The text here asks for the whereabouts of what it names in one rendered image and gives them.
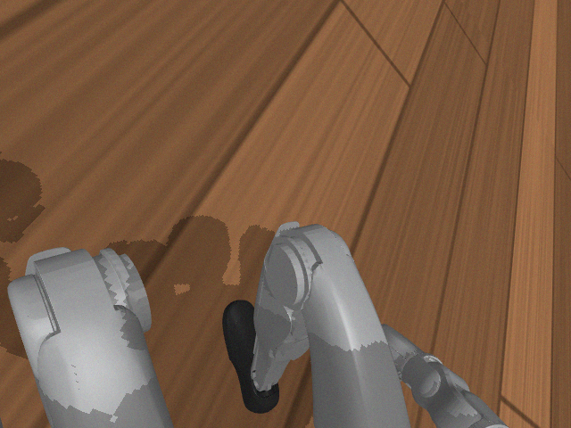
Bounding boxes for right robot foot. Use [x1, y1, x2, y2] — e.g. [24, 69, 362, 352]
[222, 300, 279, 414]

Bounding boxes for right robot arm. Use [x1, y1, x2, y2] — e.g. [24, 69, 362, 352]
[401, 353, 508, 428]

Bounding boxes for right robot hand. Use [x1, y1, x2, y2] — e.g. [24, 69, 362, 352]
[382, 324, 425, 382]

